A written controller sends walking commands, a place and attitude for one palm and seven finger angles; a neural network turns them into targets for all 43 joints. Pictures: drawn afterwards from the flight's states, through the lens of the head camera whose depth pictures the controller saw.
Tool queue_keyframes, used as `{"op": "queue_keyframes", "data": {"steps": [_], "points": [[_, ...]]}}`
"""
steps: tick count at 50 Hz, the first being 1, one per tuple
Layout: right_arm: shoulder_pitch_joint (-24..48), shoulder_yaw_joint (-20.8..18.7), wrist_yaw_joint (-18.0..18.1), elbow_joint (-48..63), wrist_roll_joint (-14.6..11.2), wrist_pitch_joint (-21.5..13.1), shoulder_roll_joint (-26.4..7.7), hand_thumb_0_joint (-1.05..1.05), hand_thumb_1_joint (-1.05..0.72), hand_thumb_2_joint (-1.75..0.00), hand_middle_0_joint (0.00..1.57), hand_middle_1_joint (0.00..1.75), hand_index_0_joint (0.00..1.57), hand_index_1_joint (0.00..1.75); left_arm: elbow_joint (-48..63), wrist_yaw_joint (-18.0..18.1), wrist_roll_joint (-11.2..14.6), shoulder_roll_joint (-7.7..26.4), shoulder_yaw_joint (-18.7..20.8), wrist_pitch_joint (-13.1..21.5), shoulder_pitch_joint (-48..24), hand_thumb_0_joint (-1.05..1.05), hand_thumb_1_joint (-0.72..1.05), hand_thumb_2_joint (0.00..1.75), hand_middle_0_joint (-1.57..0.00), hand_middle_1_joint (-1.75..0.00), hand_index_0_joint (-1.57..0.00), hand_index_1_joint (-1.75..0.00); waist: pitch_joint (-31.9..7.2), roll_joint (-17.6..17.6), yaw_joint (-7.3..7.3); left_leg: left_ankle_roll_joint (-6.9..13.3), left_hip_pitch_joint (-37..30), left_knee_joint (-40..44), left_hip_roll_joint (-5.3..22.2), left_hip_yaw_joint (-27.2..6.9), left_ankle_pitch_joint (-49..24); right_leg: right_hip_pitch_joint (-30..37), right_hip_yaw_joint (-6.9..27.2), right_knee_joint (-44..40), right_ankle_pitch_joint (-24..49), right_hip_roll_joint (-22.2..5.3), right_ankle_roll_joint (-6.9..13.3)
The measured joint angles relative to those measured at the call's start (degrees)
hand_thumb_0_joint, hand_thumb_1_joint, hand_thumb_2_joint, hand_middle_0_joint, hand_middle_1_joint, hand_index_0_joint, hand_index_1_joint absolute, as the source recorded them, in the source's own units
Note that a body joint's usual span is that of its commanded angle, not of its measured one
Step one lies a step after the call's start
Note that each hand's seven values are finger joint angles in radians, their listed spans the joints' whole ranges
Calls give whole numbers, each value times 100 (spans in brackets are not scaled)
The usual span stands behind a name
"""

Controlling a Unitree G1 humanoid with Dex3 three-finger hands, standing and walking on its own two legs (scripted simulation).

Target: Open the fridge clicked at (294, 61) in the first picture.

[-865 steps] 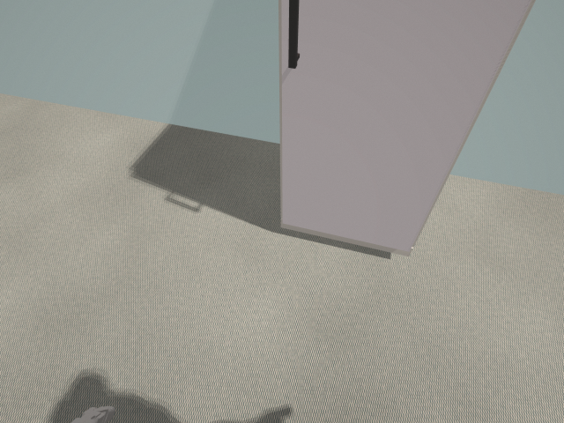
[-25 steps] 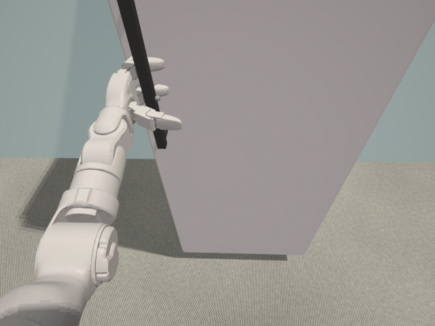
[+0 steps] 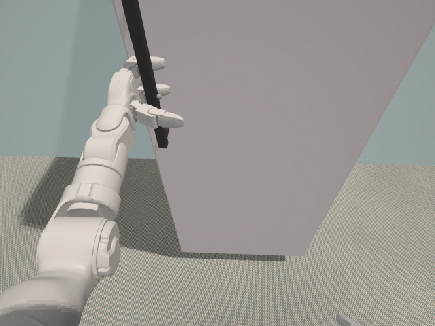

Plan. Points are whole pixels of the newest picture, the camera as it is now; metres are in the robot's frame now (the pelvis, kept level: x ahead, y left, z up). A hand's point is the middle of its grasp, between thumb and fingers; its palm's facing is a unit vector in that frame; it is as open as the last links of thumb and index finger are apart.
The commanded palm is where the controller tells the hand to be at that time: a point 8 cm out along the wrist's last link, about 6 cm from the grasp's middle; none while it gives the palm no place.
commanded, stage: slide the fingers in behind the handle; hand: left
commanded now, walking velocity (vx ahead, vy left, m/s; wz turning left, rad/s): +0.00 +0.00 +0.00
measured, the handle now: (151, 78) +0.51 +0.13 +0.21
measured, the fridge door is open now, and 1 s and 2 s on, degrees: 0 0 0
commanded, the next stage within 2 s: grip the handle and tug to test in 0.10 s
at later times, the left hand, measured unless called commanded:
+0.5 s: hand (152, 97) +0.46 +0.12 +0.20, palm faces -0.05 -1.00 +0.00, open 11.8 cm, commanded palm +0.44 +0.17 +0.20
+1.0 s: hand (158, 98) +0.46 +0.11 +0.20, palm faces -0.04 -1.00 +0.00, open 5.6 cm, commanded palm +0.43 +0.17 +0.20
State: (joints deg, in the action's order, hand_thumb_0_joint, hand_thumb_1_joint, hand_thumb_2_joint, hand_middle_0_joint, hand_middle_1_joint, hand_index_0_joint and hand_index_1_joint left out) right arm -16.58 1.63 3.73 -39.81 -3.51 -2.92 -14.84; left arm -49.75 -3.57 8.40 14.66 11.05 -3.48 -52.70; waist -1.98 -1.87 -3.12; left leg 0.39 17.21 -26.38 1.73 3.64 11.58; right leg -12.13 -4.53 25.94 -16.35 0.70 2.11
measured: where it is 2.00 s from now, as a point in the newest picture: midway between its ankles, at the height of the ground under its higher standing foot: outside the picture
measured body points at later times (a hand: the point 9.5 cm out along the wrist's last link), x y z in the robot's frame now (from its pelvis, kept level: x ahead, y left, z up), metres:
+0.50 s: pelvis +0.00 +0.01 +0.00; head +0.01 +0.00 +0.45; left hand +0.46 +0.17 +0.21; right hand +0.08 -0.25 -0.12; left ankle +0.02 +0.12 -0.74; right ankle -0.03 -0.09 -0.74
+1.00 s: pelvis +0.00 +0.01 +0.00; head +0.01 +0.00 +0.45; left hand +0.45 +0.16 +0.21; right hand +0.09 -0.24 -0.12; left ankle +0.02 +0.12 -0.74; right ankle -0.03 -0.09 -0.74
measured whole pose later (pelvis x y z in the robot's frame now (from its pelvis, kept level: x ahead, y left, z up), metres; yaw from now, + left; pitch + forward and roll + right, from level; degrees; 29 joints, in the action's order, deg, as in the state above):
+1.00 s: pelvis +0.00 +0.01 +0.00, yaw +0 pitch +2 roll +0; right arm -17.5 1.5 3.3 -40.1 -3.4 -3.2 -14.4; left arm -45.8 -2.3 8.6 13.3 9.8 -4.1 -50.3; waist -2.1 -2.1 -2.9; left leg 1.0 16.5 -26.3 1.3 4.2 11.8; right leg -11.4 -3.9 25.4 -16.0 0.3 1.4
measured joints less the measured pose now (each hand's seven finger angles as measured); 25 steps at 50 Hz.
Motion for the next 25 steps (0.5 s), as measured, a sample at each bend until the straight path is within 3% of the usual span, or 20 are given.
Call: {"op": "queue_keyframes", "data": {"steps": [15,25], "points": [[-190,-26,-6,-41,-10,-33,1,1,-91,-90,20,30,20,30,68,-80,12,84,63,102,108,-1,-48,31,-31,-121,-30,-120,-2,-2,-25,45,25,-35,-14,57,40,-19,60,-18,15,-18,-48],[-205,-44,-19,-61,-16,-63,1,1,-91,-90,20,30,20,30,264,-73,42,23,-48,26,186,-1,-18,44,-34,-125,-33,-125,-26,4,9,76,10,-49,-41,67,58,8,72,-31,17,-45,-83]]}}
